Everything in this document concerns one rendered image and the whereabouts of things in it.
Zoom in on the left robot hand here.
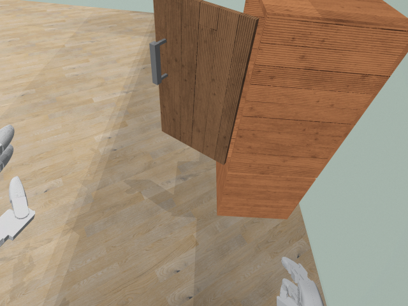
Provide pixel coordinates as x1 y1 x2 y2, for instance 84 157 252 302
0 125 35 246

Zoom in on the right robot hand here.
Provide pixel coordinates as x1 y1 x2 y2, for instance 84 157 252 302
277 257 324 306

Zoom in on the cupboard door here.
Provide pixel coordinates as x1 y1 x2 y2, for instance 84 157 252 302
153 0 259 165

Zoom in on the handle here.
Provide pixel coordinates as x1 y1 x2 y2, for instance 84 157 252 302
149 39 168 85

